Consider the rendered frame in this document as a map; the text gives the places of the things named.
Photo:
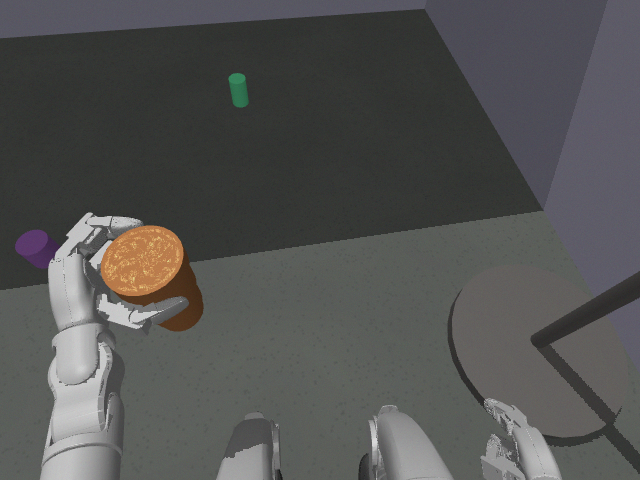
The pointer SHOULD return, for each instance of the right robot hand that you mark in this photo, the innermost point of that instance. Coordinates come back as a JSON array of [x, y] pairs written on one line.
[[528, 456]]

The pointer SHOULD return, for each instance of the left robot hand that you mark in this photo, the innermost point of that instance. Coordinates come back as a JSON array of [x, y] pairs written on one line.
[[78, 293]]

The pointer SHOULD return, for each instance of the coat stand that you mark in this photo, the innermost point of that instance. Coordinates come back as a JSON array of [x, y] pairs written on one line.
[[527, 337]]

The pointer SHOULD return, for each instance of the left robot arm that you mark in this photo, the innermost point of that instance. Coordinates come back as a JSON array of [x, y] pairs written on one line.
[[86, 429]]

